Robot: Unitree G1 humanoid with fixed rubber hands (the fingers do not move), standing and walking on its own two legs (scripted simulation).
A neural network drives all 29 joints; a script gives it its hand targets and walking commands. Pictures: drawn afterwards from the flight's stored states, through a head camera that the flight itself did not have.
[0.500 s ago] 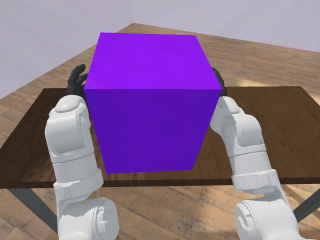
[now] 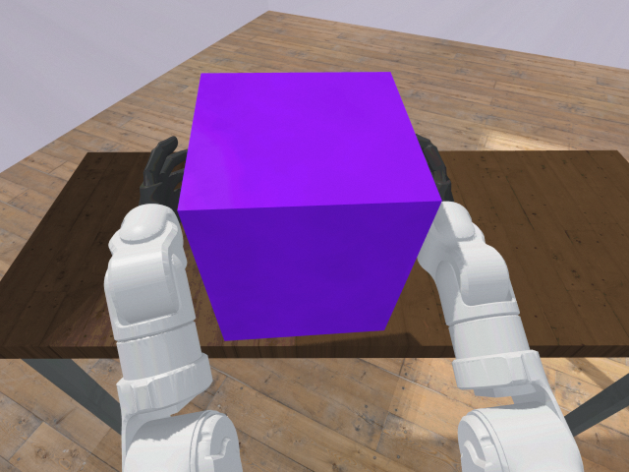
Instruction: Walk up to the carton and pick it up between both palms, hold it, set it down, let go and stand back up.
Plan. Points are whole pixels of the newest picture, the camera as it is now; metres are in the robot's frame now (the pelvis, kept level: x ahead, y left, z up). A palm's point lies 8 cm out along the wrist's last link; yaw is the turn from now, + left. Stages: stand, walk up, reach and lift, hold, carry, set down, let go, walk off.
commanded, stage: set down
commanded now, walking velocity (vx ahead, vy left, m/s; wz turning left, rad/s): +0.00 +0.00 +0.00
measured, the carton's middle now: (302, 215) +0.39 +0.00 +0.15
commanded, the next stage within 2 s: none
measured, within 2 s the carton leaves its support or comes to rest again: neither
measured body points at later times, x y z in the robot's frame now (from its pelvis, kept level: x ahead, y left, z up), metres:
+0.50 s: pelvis +0.01 +0.00 +0.00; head +0.03 -0.01 +0.45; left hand +0.39 +0.16 +0.16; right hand +0.41 -0.15 +0.15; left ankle +0.00 +0.11 -0.76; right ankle -0.01 -0.11 -0.76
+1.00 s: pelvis +0.01 +0.00 +0.00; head +0.03 -0.01 +0.45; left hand +0.42 +0.16 +0.12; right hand +0.43 -0.15 +0.11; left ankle +0.00 +0.11 -0.76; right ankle -0.01 -0.11 -0.76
